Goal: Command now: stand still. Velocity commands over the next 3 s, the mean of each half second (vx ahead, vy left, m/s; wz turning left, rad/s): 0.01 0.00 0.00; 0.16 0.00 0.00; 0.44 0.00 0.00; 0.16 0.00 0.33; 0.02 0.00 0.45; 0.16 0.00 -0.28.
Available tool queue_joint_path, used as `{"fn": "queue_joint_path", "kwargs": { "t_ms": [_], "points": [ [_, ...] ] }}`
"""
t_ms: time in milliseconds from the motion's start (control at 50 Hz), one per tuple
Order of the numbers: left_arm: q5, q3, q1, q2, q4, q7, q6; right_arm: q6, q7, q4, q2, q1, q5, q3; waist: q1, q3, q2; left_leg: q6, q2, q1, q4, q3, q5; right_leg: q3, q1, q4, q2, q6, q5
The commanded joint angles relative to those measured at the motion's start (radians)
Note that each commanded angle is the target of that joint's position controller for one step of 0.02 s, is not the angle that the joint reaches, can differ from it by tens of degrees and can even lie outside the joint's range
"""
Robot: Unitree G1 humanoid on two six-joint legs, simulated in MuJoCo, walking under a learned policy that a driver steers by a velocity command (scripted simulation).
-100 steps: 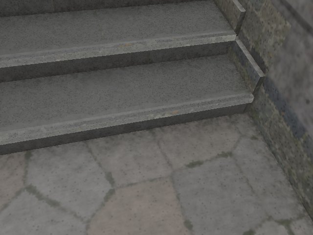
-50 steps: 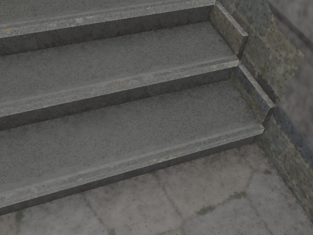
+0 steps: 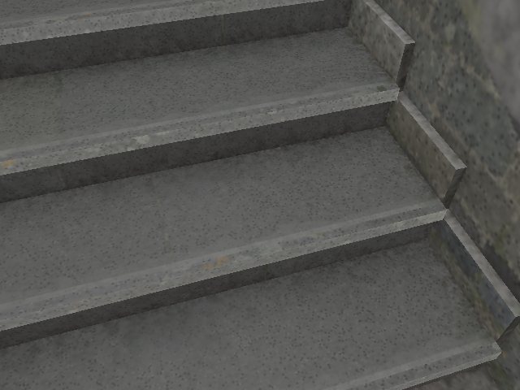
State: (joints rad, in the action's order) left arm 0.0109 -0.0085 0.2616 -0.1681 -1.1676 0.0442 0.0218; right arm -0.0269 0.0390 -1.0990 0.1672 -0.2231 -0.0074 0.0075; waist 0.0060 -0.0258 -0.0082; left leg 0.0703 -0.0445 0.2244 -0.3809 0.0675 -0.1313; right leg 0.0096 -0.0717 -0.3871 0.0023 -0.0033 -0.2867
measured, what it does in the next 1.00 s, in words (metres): shifts its weight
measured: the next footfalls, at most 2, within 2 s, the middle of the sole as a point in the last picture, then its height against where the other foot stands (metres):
right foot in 1.52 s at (306, 349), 0.15 m higher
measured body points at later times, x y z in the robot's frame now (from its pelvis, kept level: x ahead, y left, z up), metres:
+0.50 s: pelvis +0.01 -0.01 +0.00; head +0.01 -0.01 +0.45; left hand -0.01 +0.20 -0.16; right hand +0.02 -0.23 -0.16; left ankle +0.05 +0.08 -0.74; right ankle -0.05 -0.12 -0.74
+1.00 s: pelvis +0.08 +0.02 -0.01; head +0.09 +0.04 +0.44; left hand +0.01 +0.24 -0.17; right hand +0.12 -0.23 -0.15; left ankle +0.09 +0.09 -0.74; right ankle -0.04 -0.11 -0.72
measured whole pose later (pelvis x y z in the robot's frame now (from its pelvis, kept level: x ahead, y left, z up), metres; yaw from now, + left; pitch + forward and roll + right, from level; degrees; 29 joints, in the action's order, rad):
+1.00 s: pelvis +0.08 +0.02 -0.01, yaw +0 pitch +0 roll +0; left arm 0.02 0.04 0.44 -0.17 -1.16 0.03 0.05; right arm -0.10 0.01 -1.04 0.17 -0.26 -0.03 0.05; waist 0.01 0.00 -0.05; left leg 0.08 -0.03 0.26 -0.56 0.11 -0.27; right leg 0.00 -0.10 -0.68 -0.02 -0.05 -0.46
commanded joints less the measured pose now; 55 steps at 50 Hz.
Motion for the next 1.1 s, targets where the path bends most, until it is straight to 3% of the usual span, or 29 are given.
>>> {"fn": "queue_joint_path", "kwargs": {
  "t_ms": [20,660,720,760,780,800,820,880,920,940,960,980,1000,1020,1040,1060,1100],
  "points": [
    [-0.001,0.009,0.055,-0.069,0.003,0.004,0.007,-0.005,0.002,0.009,0.077,-0.031,-0.001,0.012,0.000,-0.023,0.010,0.000,0.141,-0.085,0.067,-0.168,0.059,-0.084,-0.109,0.086,-0.091,-0.038,0.079],
    [-0.005,-0.001,0.109,-0.033,-0.003,0.013,0.013,0.003,0.011,-0.058,0.046,-0.084,-0.005,0.005,0.006,-0.048,0.002,-0.016,0.133,-0.090,0.051,-0.165,0.080,-0.089,-0.111,0.106,-0.105,-0.052,0.104],
    [0.001,0.008,0.135,-0.050,-0.002,0.011,0.011,0.008,0.006,-0.047,0.051,-0.070,-0.009,0.009,-0.003,-0.054,-0.014,-0.010,0.091,-0.052,0.023,-0.140,-0.136,-0.100,-0.122,0.135,-0.087,-0.076,-0.129],
    [-0.002,0.025,0.155,-0.083,0.006,0.008,0.006,0.007,-0.003,-0.025,0.050,-0.050,-0.017,0.015,-0.020,-0.103,-0.080,-0.003,0.036,0.060,-0.083,-0.083,-0.287,-0.180,-0.132,0.181,-0.124,-0.124,-0.348],
    [-0.005,0.034,0.182,-0.099,0.007,0.008,0.004,0.004,-0.010,-0.008,0.038,-0.027,-0.024,0.014,-0.036,-0.142,-0.115,-0.009,0.011,0.151,-0.161,-0.047,-0.311,-0.255,-0.115,0.230,-0.177,-0.158,-0.448],
    [-0.006,0.044,0.195,-0.117,0.007,0.008,0.005,-0.002,-0.018,0.014,0.021,-0.005,-0.033,0.010,-0.044,-0.189,-0.136,-0.012,0.013,0.228,-0.228,-0.011,-0.297,-0.320,-0.098,0.267,-0.245,-0.195,-0.491],
    [-0.007,0.045,0.198,-0.104,0.008,0.011,0.007,-0.012,-0.027,0.039,0.022,0.018,-0.036,0.009,-0.047,-0.211,-0.136,-0.010,0.048,0.273,-0.281,-0.009,-0.264,-0.360,-0.087,0.284,-0.295,-0.223,-0.462],
    [0.006,0.061,0.191,-0.124,0.021,0.008,0.028,-0.047,-0.046,0.094,0.048,0.043,-0.024,0.021,-0.026,-0.207,-0.108,-0.003,0.085,0.319,-0.278,-0.014,-0.268,-0.320,-0.006,0.249,-0.300,-0.231,-0.204],
    [0.007,0.068,0.154,-0.133,0.039,0.000,0.041,-0.065,-0.045,0.096,0.039,-0.009,-0.014,0.028,0.015,-0.172,-0.089,0.010,0.046,0.160,-0.139,0.026,-0.225,-0.225,-0.049,0.167,-0.245,-0.203,-0.030],
    [0.005,0.066,0.127,-0.121,0.052,-0.006,0.045,-0.072,-0.041,0.066,0.044,-0.102,-0.011,0.037,0.056,-0.128,-0.055,0.018,0.013,-0.013,-0.073,0.033,-0.187,-0.164,-0.126,0.077,-0.196,-0.176,0.062],
    [-0.006,0.055,0.098,-0.075,0.072,-0.014,0.051,-0.080,-0.032,0.018,0.079,-0.301,-0.022,0.055,0.145,-0.053,0.043,0.058,0.073,-0.261,-0.003,-0.115,-0.208,-0.062,-0.276,-0.166,-0.112,-0.139,0.201],
    [-0.006,0.045,0.084,-0.035,0.123,-0.027,0.058,-0.080,-0.023,-0.017,0.202,-0.442,-0.029,0.092,0.168,-0.007,0.310,0.135,0.304,-0.438,0.155,-0.498,-0.264,0.075,-0.522,-0.510,0.034,-0.074,-0.046],
    [0.023,0.058,0.080,-0.082,0.127,-0.031,0.054,-0.064,-0.021,-0.035,0.181,-0.457,-0.030,0.089,0.133,-0.015,0.246,0.174,0.424,-0.403,0.203,-0.663,-0.222,0.022,-0.612,-0.726,0.024,-0.084,-0.269],
    [0.031,0.057,0.069,-0.055,0.128,-0.038,0.050,-0.059,-0.023,-0.006,0.147,-0.354,-0.031,0.078,0.072,-0.066,0.101,0.167,0.406,-0.314,0.189,-0.574,-0.301,-0.030,-0.634,-0.825,-0.041,-0.096,-0.199],
    [0.029,0.057,0.056,-0.045,0.125,-0.048,0.056,-0.060,-0.023,0.025,0.129,-0.272,-0.024,0.072,0.045,-0.086,0.044,0.160,0.371,-0.232,0.206,-0.504,-0.294,-0.033,-0.637,-0.876,-0.065,-0.096,-0.097],
    [0.025,0.058,0.055,-0.033,0.127,-0.056,0.061,-0.064,-0.021,0.044,0.108,-0.217,-0.020,0.062,0.011,-0.096,0.022,0.142,0.336,-0.170,0.236,-0.420,-0.234,-0.030,-0.614,-0.853,-0.088,-0.090,-0.021],
    [0.034,0.063,0.081,-0.032,0.119,-0.065,0.048,-0.081,-0.018,0.039,0.082,-0.206,-0.018,0.048,-0.021,-0.071,0.036,0.115,0.273,-0.140,0.235,-0.283,-0.012,0.006,-0.572,-0.853,-0.082,-0.065,0.051]
  ]
}}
